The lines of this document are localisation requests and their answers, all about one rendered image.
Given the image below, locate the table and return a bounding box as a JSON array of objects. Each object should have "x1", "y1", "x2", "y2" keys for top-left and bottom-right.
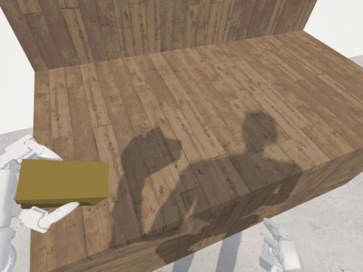
[{"x1": 0, "y1": 0, "x2": 363, "y2": 272}]

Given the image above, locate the robot left forearm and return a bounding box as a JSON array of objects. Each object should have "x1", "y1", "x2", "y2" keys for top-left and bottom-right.
[{"x1": 0, "y1": 228, "x2": 16, "y2": 272}]

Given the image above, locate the right robot hand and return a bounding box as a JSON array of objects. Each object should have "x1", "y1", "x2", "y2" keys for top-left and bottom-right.
[{"x1": 259, "y1": 218, "x2": 305, "y2": 272}]

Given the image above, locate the left robot hand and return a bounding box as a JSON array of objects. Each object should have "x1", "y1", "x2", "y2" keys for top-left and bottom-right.
[{"x1": 0, "y1": 134, "x2": 79, "y2": 233}]

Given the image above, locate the sponge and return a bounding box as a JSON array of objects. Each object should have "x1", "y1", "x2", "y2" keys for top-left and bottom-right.
[{"x1": 15, "y1": 159, "x2": 109, "y2": 209}]

